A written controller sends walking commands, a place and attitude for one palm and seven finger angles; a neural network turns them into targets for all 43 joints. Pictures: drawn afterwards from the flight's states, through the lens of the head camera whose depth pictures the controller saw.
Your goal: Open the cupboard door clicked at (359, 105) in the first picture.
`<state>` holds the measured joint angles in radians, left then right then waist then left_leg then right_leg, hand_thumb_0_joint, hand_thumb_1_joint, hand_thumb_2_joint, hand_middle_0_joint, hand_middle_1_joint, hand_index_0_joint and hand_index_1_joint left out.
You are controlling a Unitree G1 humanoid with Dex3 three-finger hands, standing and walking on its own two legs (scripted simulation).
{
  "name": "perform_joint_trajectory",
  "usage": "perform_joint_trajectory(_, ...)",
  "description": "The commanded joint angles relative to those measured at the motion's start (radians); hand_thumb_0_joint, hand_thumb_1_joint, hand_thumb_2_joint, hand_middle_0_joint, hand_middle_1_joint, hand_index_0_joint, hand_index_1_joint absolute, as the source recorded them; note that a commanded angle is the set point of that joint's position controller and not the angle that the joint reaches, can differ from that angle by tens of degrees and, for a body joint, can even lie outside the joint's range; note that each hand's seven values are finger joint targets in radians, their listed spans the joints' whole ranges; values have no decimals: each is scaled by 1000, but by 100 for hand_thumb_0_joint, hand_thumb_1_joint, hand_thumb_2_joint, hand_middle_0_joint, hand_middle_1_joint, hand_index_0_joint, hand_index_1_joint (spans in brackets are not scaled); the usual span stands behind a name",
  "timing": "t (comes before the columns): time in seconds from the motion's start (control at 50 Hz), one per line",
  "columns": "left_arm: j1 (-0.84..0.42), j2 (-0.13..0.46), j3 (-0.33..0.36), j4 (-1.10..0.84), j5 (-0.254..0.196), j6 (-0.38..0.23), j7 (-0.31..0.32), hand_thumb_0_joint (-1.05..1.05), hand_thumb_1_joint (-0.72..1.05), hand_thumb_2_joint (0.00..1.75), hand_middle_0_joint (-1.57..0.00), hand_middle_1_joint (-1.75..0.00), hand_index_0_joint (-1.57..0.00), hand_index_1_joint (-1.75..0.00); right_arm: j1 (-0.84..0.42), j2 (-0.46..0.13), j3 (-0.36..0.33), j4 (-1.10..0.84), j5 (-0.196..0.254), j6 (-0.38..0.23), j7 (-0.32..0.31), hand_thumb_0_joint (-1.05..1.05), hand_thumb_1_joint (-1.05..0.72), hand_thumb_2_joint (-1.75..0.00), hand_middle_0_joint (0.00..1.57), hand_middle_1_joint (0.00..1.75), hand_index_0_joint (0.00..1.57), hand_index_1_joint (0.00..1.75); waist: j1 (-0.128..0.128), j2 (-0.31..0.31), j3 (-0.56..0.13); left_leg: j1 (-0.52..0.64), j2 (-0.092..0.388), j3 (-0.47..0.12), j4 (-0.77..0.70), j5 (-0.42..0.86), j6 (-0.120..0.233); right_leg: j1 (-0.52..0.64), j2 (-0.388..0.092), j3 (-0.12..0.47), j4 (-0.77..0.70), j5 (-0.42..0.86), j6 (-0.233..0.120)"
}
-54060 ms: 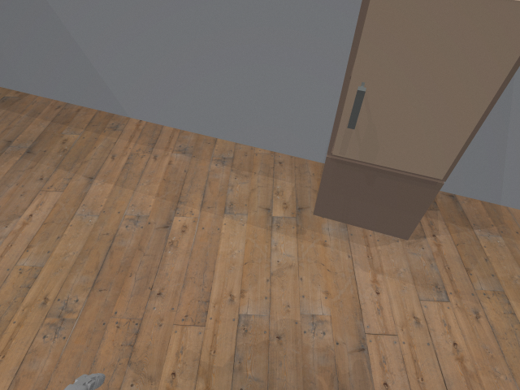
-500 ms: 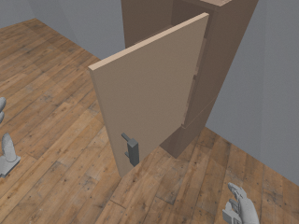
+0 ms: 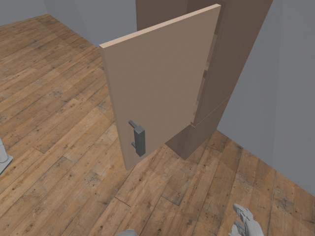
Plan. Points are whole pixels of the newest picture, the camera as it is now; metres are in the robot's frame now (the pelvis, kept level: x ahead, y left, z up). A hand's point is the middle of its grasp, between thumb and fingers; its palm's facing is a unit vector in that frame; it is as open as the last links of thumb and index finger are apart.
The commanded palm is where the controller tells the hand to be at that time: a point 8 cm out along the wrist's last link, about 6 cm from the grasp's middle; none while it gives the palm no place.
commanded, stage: step back with the hand held close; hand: left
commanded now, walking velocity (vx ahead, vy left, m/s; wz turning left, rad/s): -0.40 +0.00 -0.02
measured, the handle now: (136, 138) +0.44 +0.10 -0.08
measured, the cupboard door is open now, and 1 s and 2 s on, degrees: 87 87 87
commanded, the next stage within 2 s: stop stepping back and stand still in 0.26 s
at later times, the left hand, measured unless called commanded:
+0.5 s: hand out of the picture +0.09 +0.23 +0.17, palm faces +0.35 -0.77 -0.54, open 7.4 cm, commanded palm +0.04 +0.27 +0.19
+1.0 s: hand out of the picture +0.03 +0.24 +0.18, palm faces +0.44 -0.76 -0.48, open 7.4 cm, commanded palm -0.02 +0.27 +0.19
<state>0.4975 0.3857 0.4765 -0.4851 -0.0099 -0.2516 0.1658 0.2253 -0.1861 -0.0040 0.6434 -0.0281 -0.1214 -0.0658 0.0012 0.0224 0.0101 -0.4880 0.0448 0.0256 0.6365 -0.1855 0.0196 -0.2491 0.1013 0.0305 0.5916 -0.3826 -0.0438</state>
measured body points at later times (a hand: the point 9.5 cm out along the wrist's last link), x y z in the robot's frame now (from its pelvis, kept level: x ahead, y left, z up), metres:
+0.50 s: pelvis -0.12 -0.02 +0.01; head -0.09 -0.01 +0.46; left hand +0.07 +0.27 +0.20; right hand +0.07 -0.24 -0.06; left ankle -0.03 +0.10 -0.72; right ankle -0.17 -0.13 -0.72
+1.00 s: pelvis -0.17 -0.03 +0.01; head -0.18 -0.02 +0.46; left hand +0.00 +0.28 +0.21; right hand -0.05 -0.27 -0.08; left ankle -0.16 +0.08 -0.72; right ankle -0.17 -0.13 -0.72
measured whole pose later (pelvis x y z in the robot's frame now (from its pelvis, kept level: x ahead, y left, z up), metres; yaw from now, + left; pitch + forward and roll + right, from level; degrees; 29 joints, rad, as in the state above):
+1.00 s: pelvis -0.17 -0.03 +0.01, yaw -1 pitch -1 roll +0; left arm 0.54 0.42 0.44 -0.43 -0.02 -0.21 0.17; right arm 0.28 -0.20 0.01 0.67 -0.01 -0.14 -0.09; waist -0.02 -0.01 -0.02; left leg -0.24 0.01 0.06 0.55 -0.29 0.02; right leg -0.24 0.00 -0.05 0.56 -0.29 -0.03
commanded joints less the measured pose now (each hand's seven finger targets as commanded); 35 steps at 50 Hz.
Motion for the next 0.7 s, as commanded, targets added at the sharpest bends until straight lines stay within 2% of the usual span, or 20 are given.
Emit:
perform_joint_trajectory(0.0,-54,233,57,-185,-12,-50,11,0,90,90,-20,-30,-20,-30,-134,-126,-57,-156,37,-41,10,0,-90,-90,20,30,20,30,5,-260,-175,51,-76,-10,228,-227,-35,60,-367,304,-243,952,-11)
perform_joint_trajectory(0.06,14,265,95,-220,-7,-20,11,0,90,90,-20,-30,-20,-30,-151,-104,-32,-176,30,-16,1,0,-90,-90,20,30,20,30,8,-182,-188,23,-50,-24,195,-254,-31,138,-351,216,-161,1071,-66)
perform_joint_trajectory(0.12,22,260,84,-279,-22,-20,11,0,90,90,-20,-30,-20,-30,-187,-112,-15,-160,29,9,-28,0,-90,-90,20,30,20,30,-15,21,-151,153,-71,20,-167,29,-41,132,-222,84,-87,1014,-13)
perform_joint_trajectory(0.14,17,275,99,-311,-30,-22,11,0,90,90,-20,-30,-20,-30,-154,-127,-21,-164,35,11,-30,0,-90,-90,20,30,20,30,-16,96,-199,252,-9,-24,-294,376,-31,137,-153,48,-21,882,34)
perform_joint_trajectory(0.16,27,287,113,-341,-26,-23,8,0,90,90,-20,-30,-20,-30,-142,-144,-43,-171,33,9,-26,0,-90,-90,20,30,20,30,3,184,-254,381,139,-148,-266,789,18,32,-82,11,51,457,73)
perform_joint_trajectory(0.18,61,290,124,-336,-31,-25,3,0,90,90,-20,-30,-20,-30,-115,-139,-59,-178,29,-2,-12,0,-90,-90,20,30,20,30,13,200,-314,491,235,-203,-222,997,66,-57,-58,34,125,75,62)
perform_joint_trajectory(0.2,106,269,122,-308,-42,-38,-8,0,90,90,-20,-30,-20,-30,-91,-147,-71,-171,38,-19,5,0,-90,-90,20,30,20,30,18,135,-321,515,266,-175,-250,874,98,-75,-50,54,205,-55,57)
perform_joint_trajectory(0.22,173,267,150,-267,-48,-32,-6,0,90,90,-20,-30,-20,-30,-119,-138,-75,-179,25,-37,3,0,-90,-90,20,30,20,30,32,167,-306,471,279,-212,-227,932,127,-94,-37,36,213,-85,50)
perform_joint_trajectory(0.26,134,264,143,-338,-54,-12,-9,0,90,90,-20,-30,-20,-30,-112,-146,-64,-175,13,-37,11,0,-90,-90,20,30,20,30,12,211,-257,454,285,-192,-225,1015,116,-106,-59,10,208,-59,56)
perform_joint_trajectory(0.34,109,200,78,-291,-43,23,-9,0,90,90,-20,-30,-20,-30,-131,-157,-65,-160,15,-40,19,0,-90,-90,20,30,20,30,1,139,-181,379,263,-148,-275,739,106,-75,-62,-23,175,13,65)
perform_joint_trajectory(0.4,133,196,76,-245,-51,58,3,0,90,90,-20,-30,-20,-30,-117,-161,-51,-173,23,-35,9,0,-90,-90,20,30,20,30,-4,135,-139,215,214,-105,-344,147,93,51,-70,-53,30,-29,74)
perform_joint_trajectory(0.44,117,199,70,-242,-43,60,8,0,90,90,-20,-30,-20,-30,-124,-155,-40,-189,33,-29,-1,0,-90,-90,20,30,20,30,-5,107,-111,118,118,-50,-336,-225,43,157,-80,-89,-186,72,64)
perform_joint_trajectory(0.46,91,226,75,-236,-36,56,11,0,90,90,-20,-30,-20,-30,-131,-144,-38,-192,32,-21,-3,0,-90,-90,20,30,20,30,-14,-2,-79,106,44,-2,-231,-288,1,104,-146,7,-316,34,32)
perform_joint_trajectory(0.48,67,256,86,-231,-36,56,13,0,90,90,-20,-30,-20,-30,-138,-128,-38,-195,28,-10,-4,0,-90,-90,20,30,20,30,-19,-172,-73,124,-35,13,-10,-248,-34,-33,-303,265,-438,-118,-42)
perform_joint_trajectory(0.5,16,275,88,-243,-34,54,16,0,90,90,-20,-30,-20,-30,-145,-129,-32,-180,22,-10,-7,0,-90,-90,20,30,20,30,1,-230,-24,93,-49,-23,175,-228,-38,-142,-428,367,-495,-129,-97)
perform_joint_trajectory(0.52,-48,281,85,-266,-29,40,24,0,90,90,-20,-30,-20,-30,-141,-143,-30,-167,17,-15,-8,0,-90,-90,20,30,20,30,0,-169,-29,55,-39,-52,288,-222,-36,-129,-457,347,-456,10,-115)
perform_joint_trajectory(0.54,-22,235,57,-208,-27,42,21,0,90,90,-20,-30,-20,-30,-102,-124,-29,-146,30,-21,-9,0,-90,-90,20,30,20,30,-11,-205,-83,31,-31,-60,312,-183,-31,-15,-405,258,-370,151,-85)
perform_joint_trajectory(0.58,-28,224,53,-195,-19,34,26,0,90,90,-20,-30,-20,-30,-110,-122,-23,-149,30,-26,-16,0,-90,-90,20,30,20,30,-19,-133,-97,47,-17,-31,220,-133,-29,36,-365,161,-306,269,-75)
perform_joint_trajectory(0.62,-41,226,47,-184,-18,22,26,0,90,90,-20,-30,-20,-30,-132,-126,-23,-148,28,-28,-25,0,-90,-90,20,30,20,30,-11,-90,-58,111,-22,2,88,-142,-16,-5,-349,124,-317,175,-68)
perform_joint_trajectory(0.68,-14,218,44,-185,-16,7,26,0,90,90,-20,-30,-20,-30,-90,-131,-31,-139,22,-42,-27,0,-90,-90,20,30,20,30,-11,-89,-26,212,-38,42,-141,-140,10,-24,-327,146,-322,-31,-56)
